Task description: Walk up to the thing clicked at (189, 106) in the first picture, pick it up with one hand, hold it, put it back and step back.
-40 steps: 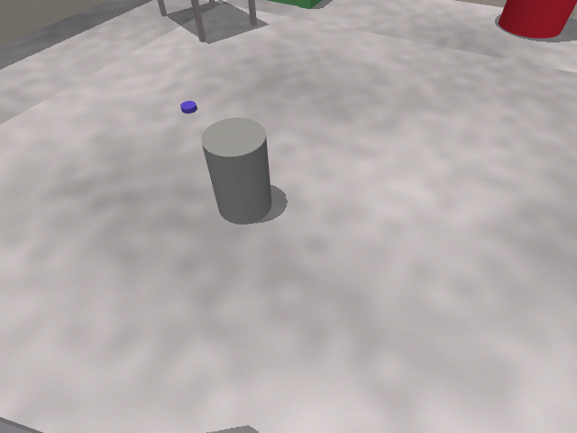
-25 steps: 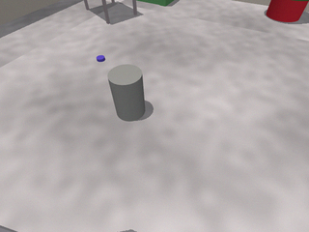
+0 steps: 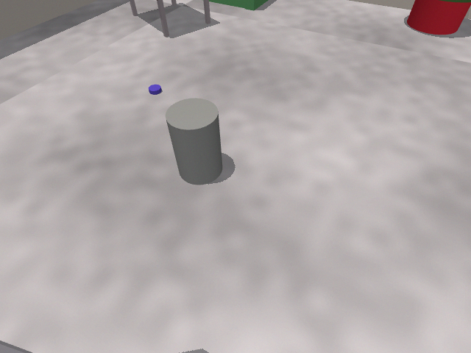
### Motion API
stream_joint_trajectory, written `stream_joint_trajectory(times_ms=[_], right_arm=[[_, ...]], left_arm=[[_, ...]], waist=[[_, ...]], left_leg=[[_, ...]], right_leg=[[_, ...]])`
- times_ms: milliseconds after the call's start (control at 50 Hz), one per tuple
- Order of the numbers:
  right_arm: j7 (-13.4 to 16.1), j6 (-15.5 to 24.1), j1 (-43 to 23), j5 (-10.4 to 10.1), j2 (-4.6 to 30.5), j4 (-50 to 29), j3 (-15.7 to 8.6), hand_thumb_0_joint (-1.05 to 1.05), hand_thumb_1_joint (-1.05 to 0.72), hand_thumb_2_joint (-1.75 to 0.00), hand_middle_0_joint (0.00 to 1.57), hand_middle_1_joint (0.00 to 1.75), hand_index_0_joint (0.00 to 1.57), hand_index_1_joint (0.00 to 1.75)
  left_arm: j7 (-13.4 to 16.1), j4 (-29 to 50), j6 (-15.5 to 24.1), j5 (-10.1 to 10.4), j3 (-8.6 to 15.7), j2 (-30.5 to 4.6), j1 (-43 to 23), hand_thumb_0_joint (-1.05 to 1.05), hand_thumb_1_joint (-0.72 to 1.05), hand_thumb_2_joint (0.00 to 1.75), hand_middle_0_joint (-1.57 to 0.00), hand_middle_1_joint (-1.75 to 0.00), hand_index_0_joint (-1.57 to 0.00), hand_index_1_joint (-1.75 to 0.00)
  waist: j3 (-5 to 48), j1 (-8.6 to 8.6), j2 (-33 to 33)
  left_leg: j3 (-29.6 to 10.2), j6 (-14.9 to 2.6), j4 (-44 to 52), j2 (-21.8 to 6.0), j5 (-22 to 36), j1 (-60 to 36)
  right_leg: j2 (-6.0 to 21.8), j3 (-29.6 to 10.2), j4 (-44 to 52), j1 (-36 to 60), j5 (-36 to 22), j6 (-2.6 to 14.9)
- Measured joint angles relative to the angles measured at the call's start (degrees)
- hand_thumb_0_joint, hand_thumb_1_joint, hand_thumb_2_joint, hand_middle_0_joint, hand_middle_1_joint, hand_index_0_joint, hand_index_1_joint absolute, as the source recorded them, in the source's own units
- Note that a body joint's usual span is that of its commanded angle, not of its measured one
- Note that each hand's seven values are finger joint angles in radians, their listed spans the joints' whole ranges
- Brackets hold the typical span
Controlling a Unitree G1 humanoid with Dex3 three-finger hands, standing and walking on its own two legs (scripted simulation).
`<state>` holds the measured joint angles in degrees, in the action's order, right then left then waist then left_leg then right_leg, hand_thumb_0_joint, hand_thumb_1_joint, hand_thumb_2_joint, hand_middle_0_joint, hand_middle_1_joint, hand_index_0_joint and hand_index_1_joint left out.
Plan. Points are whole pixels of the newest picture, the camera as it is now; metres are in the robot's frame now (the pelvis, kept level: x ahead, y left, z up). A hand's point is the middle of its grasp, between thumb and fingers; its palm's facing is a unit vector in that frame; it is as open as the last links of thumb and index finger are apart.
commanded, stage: stand
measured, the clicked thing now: (155, 89) +2.07 +0.70 -0.77
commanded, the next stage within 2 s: walk up in 0.32 s
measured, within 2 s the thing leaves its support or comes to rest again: neither
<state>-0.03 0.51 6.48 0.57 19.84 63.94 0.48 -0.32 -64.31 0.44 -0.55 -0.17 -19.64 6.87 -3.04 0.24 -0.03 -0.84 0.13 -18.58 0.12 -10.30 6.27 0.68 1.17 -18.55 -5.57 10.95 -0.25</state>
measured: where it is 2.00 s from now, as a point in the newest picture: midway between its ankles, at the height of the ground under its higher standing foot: outside the picture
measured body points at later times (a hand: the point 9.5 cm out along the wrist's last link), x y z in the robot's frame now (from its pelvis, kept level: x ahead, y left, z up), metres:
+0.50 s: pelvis -0.01 +0.01 -0.01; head +0.02 +0.01 +0.44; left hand +0.09 +0.31 -0.14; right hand +0.07 -0.32 -0.13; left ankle +0.00 +0.12 -0.75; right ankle -0.01 -0.12 -0.75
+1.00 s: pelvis +0.00 -0.01 -0.03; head +0.05 -0.04 +0.42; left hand +0.15 +0.27 -0.14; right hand +0.00 -0.34 -0.15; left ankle +0.04 +0.13 -0.74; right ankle -0.02 -0.12 -0.75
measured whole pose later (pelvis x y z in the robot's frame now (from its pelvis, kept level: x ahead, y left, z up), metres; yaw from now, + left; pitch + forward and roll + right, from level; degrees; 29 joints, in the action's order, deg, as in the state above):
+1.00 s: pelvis +0.00 -0.01 -0.03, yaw -16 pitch -1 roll +0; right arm -0.4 -3.0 8.4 1.0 22.3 50.6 -3.2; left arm 0.8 -46.8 0.5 -1.3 1.3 -21.1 14.5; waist -8.5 0.4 -1.4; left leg -1.5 -0.1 -43.5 -1.4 -26.6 18.6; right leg -2.4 -4.1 -37.9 -17.6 18.7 1.2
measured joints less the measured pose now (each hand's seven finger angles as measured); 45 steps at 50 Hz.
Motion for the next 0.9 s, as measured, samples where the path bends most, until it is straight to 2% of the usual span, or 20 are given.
stream_joint_trajectory(times_ms=[320, 380, 460, 520, 580, 620, 660, 700, 720, 740, 780, 840, 900], right_arm=[[0.0, 0.0, -0.1, 0.0, 0.1, 0.0, 0.1, 0.01, -0.91, -0.9, 0.21, 0.3, 0.21, 0.3], [-0.5, -0.6, -1.2, -0.1, 0.7, -1.4, -1.2, 0.01, -0.91, -0.9, 0.21, 0.3, 0.21, 0.3], [-0.6, -0.8, -2.0, -0.3, 1.8, -4.1, -2.8, 0.0, -0.91, -0.9, 0.21, 0.3, 0.21, 0.3], [-0.7, -1.0, -2.0, -0.1, 2.2, -5.9, -3.6, 0.0, -0.91, -0.9, 0.21, 0.3, 0.21, 0.3], [-0.7, -1.1, -1.3, 0.6, 2.2, -8.2, -4.5, 0.0, -0.91, -0.9, 0.21, 0.3, 0.21, 0.3], [-0.7, -1.1, -0.4, 1.1, 2.3, -9.5, -4.7, 0.0, -0.91, -0.9, 0.21, 0.3, 0.21, 0.3], [-0.9, -1.4, 0.2, 1.4, 2.8, -10.6, -4.8, 0.0, -0.91, -0.9, 0.21, 0.3, 0.21, 0.3], [-1.2, -2.0, 0.6, 1.2, 3.3, -11.7, -4.8, 0.0, -0.91, -0.9, 0.21, 0.3, 0.21, 0.3], [-1.2, -2.4, 0.6, 0.9, 3.7, -12.1, -4.9, 0.0, -0.91, -0.9, 0.21, 0.3, 0.21, 0.3], [-1.0, -3.1, 0.5, 0.7, 3.8, -12.4, -4.9, 0.01, -0.91, -0.9, 0.21, 0.3, 0.21, 0.3], [-0.7, -4.3, 0.2, 0.3, 3.6, -12.6, -4.7, 0.01, -0.91, -0.9, 0.21, 0.3, 0.21, 0.3], [-0.5, -4.4, 0.4, -0.2, 3.3, -13.0, -4.1, 0.01, -0.91, -0.9, 0.21, 0.3, 0.21, 0.3], [-0.5, -4.1, 1.3, 0.2, 3.0, -13.4, -3.6, 0.01, -0.91, -0.9, 0.21, 0.3, 0.21, 0.3]], left_arm=[[0.0, 0.1, 0.1, 0.0, -0.1, -0.1, 0.2, 0.0, 0.91, 0.9, -0.2, -0.3, -0.21, -0.3], [-0.2, 1.9, -0.2, 0.1, 0.6, -0.2, 1.2, 0.0, 0.91, 0.9, -0.2, -0.3, -0.21, -0.3], [-0.2, 4.2, -0.7, -0.1, 1.3, -1.0, 2.3, 0.0, 0.91, 0.9, -0.2, -0.3, -0.21, -0.3], [0.0, 6.1, -1.1, -0.1, 1.7, -2.2, 2.6, 0.0, 0.91, 0.9, -0.2, -0.3, -0.21, -0.3], [0.2, 7.9, -1.8, -0.2, 2.2, -2.9, 3.0, 0.0, 0.91, 0.9, -0.2, -0.3, -0.21, -0.3], [-0.1, 9.3, -1.9, 0.0, 2.4, -3.2, 3.4, 0.0, 0.91, 0.9, -0.2, -0.3, -0.21, -0.3], [-0.7, 10.5, -1.5, -0.1, 2.6, -3.2, 4.2, 0.0, 0.91, 0.9, -0.2, -0.3, -0.21, -0.3], [-0.9, 11.5, -0.7, -0.4, 2.8, -3.3, 5.3, 0.0, 0.91, 0.9, -0.2, -0.3, -0.21, -0.3], [-0.7, 11.6, -0.3, -0.7, 3.1, -3.0, 5.5, 0.0, 0.91, 0.9, -0.2, -0.3, -0.21, -0.3], [-0.4, 11.9, 0.1, -1.0, 3.1, -2.6, 5.8, 0.0, 0.91, 0.9, -0.2, -0.3, -0.21, -0.3], [0.0, 12.8, 0.4, -1.2, 2.8, -2.1, 6.7, 0.0, 0.91, 0.9, -0.2, -0.3, -0.21, -0.3], [0.7, 13.7, 0.5, -0.9, 2.1, -1.2, 7.6, 0.0, 0.91, 0.9, -0.2, -0.3, -0.21, -0.3], [1.0, 15.2, 0.6, -1.0, 1.6, -0.8, 8.0, 0.0, 0.9, 0.9, -0.2, -0.3, -0.21, -0.3]], waist=[[0.1, -0.06, 0.0], [-0.4, 0.25, -0.4], [-1.2, -0.13, -0.1], [-1.9, -0.12, 1.0], [-3.1, -0.34, 0.8], [-3.6, -0.51, 0.2], [-4.1, -0.67, -0.6], [-4.5, -0.78, -1.2], [-5.1, -0.92, -2.2], [-5.6, -1.06, -3.0], [-6.0, -0.23, -2.8], [-6.1, 0.09, -2.7], [-5.8, 0.17, -2.5]], left_leg=[[0.0, -0.02, 0.1, 0.0, -0.1, 0.0], [1.5, -0.19, -3.4, -0.6, -1.9, 1.9], [3.7, -0.67, -7.8, -0.9, -4.3, 4.5], [5.7, -1.2, -10.1, -0.9, -5.6, 5.5], [7.0, -1.25, -11.8, -2.2, -6.8, 5.5], [7.4, -0.73, -12.4, -3.3, -7.2, 5.4], [7.9, 0.01, -14.0, -4.5, -8.2, 5.8], [8.4, 0.78, -17.6, -5.7, -10.4, 7.0], [8.0, 0.35, -20.8, -6.8, -11.7, 8.0], [5.9, -0.02, -24.7, -6.7, -14.8, 9.5], [2.3, -0.2, -33.7, -3.9, -20.7, 12.5], [0.4, -0.21, -39.9, -2.2, -20.9, 15.4], [-0.2, 0.04, -36.9, -2.2, -19.6, 15.6]], right_leg=[[0.0, 0.0, 0.1, 0.1, 0.0, -0.04], [-0.6, -1.6, -2.8, -2.3, 0.9, 0.02], [-0.9, -3.8, -7.9, -6.0, 2.8, -0.15], [-0.9, -4.9, -14.9, -9.8, 5.7, 0.48], [-1.3, -2.6, -27.8, -13.6, 15.5, 1.16], [-1.0, -1.0, -29.6, -14.1, 17.5, 1.53], [-0.5, 0.0, -25.4, -12.7, 15.7, 1.64], [-0.5, 0.3, -17.9, -9.9, 9.7, 1.76], [-1.4, 0.5, -17.0, -9.5, 6.9, 1.6], [-2.1, 0.6, -17.9, -9.7, 7.3, 1.72], [-2.5, -1.1, -18.7, -10.3, 7.9, 2.26], [-2.8, -2.9, -16.7, -9.9, 6.8, 2.33], [-3.0, -4.0, -16.1, -10.1, 6.3, 2.19]])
